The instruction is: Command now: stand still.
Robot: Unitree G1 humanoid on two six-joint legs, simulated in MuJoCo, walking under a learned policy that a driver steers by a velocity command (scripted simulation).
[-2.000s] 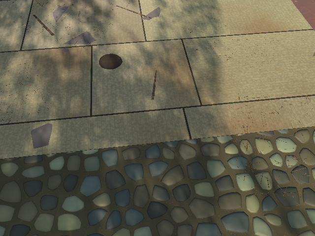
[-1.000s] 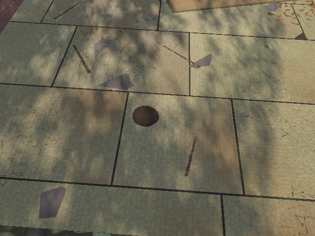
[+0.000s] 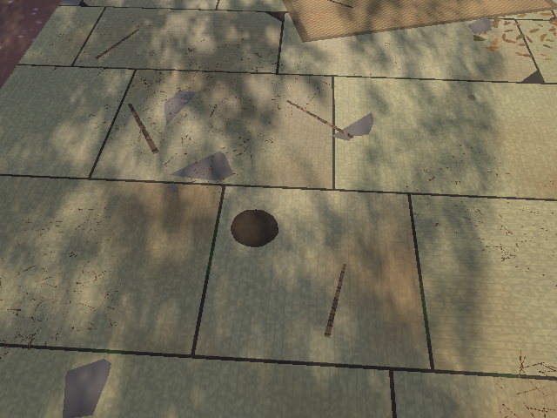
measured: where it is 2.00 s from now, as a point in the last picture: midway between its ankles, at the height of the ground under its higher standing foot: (305, 370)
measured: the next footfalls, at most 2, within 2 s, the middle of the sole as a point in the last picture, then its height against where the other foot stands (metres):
right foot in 0.98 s outside the picture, level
left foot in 1.44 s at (254, 360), level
